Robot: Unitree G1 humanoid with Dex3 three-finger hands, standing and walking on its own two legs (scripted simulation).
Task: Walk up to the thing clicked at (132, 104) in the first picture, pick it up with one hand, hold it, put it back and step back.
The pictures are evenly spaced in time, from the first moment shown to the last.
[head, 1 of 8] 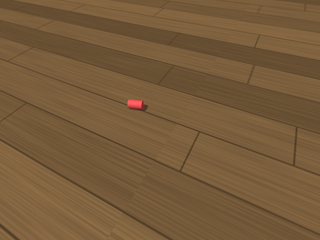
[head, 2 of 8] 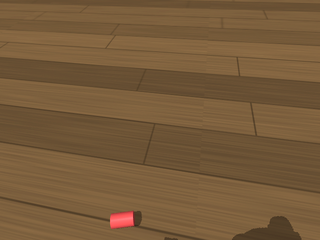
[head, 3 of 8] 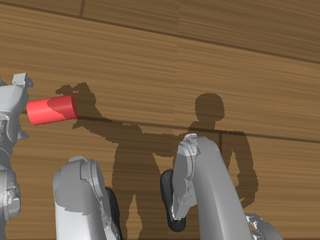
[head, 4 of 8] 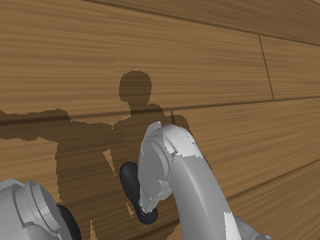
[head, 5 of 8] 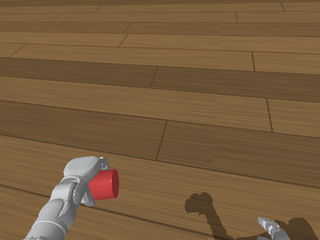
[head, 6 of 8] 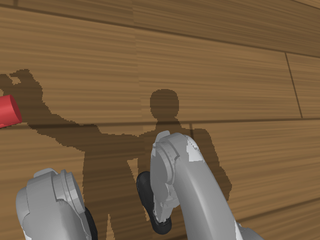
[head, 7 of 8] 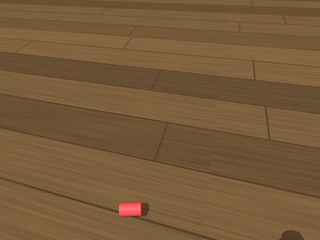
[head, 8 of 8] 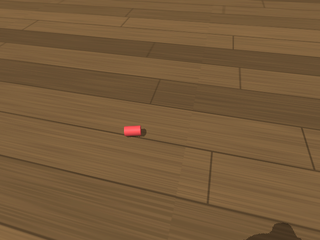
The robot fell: no
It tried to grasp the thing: yes
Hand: left
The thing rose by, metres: 0.68
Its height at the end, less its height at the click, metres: +0.00
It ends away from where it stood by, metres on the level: 0.02
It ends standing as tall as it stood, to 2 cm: yes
